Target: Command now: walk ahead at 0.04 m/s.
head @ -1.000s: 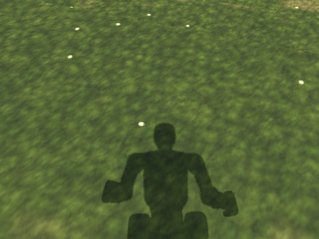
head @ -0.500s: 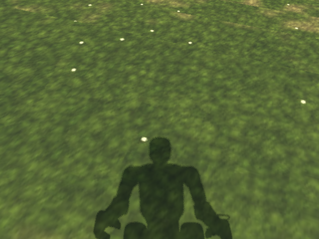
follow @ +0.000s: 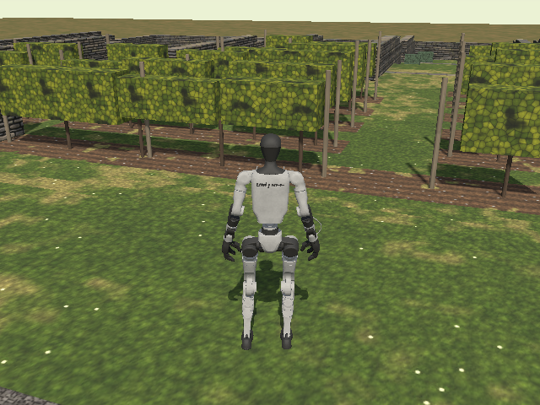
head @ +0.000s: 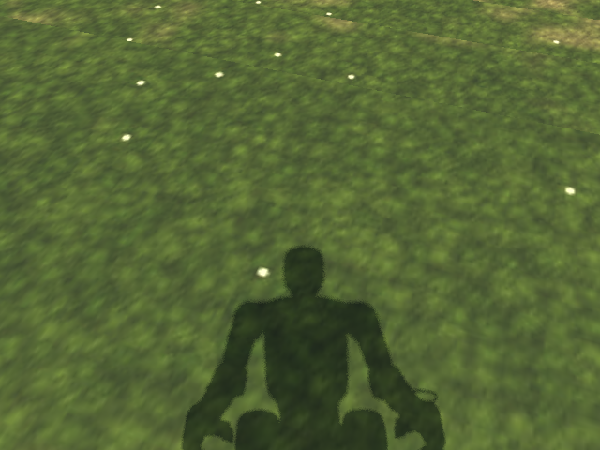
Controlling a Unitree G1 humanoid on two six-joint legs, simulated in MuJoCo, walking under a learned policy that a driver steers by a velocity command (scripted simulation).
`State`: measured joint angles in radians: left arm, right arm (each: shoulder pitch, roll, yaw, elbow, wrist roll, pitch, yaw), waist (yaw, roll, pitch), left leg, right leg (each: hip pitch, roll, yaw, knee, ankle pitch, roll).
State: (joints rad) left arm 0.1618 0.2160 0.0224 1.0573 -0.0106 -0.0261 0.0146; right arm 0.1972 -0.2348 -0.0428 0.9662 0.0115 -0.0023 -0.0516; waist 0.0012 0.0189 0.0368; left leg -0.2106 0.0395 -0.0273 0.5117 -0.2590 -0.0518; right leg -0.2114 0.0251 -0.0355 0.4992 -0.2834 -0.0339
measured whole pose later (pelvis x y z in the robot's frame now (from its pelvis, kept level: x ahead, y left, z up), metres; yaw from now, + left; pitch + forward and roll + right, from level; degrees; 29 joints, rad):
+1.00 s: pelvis +0.35 +0.04 +0.00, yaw -1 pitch +0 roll +2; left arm 0.23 0.26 0.06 0.96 -0.03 -0.09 0.01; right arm 0.21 -0.24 -0.05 0.97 0.00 -0.10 0.04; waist -0.02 -0.04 0.04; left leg -0.23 -0.08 0.08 0.36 -0.13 0.09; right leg -0.51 -0.10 0.04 1.16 -0.30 -0.05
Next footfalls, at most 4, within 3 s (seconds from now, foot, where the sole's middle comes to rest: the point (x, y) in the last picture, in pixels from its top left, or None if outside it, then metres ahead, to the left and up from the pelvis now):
0.80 left None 0.43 0.12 -0.77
1.38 right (374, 353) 0.72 -0.14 -0.77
1.88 left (327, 244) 1.06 -0.03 -0.77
2.42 right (470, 223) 1.13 -0.45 -0.77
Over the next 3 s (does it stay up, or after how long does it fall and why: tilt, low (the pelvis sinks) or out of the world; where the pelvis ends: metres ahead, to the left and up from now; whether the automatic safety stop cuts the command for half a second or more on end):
stays up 1.22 -0.34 0.01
